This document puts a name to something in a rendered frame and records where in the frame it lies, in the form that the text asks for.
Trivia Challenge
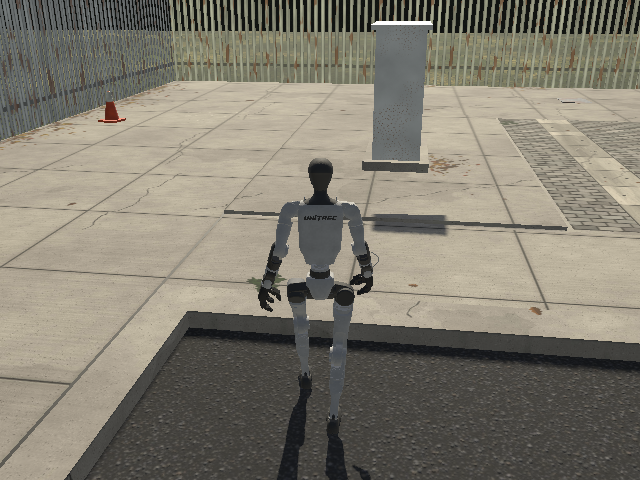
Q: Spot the robot left hand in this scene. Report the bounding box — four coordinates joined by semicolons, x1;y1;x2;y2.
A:
258;285;281;312

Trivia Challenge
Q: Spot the left robot thigh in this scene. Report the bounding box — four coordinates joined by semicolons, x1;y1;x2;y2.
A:
287;278;310;334

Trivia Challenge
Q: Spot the robot right forearm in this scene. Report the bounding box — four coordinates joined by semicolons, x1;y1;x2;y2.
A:
356;240;373;278

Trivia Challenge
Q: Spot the right robot thigh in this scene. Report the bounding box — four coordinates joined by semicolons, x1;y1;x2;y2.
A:
329;281;355;366

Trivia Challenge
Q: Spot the robot thigh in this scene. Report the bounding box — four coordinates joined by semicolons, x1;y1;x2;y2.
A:
329;281;355;366
287;278;310;334

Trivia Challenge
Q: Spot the robot left upper arm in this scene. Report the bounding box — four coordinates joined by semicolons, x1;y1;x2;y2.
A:
273;201;300;258

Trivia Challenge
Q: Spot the robot left forearm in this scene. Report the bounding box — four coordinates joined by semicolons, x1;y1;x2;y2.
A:
261;242;282;289

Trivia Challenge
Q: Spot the robot right upper arm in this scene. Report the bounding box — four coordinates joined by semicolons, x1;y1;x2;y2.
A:
341;201;367;256

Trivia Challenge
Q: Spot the robot right hand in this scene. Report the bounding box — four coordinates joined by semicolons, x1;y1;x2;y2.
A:
350;272;373;295

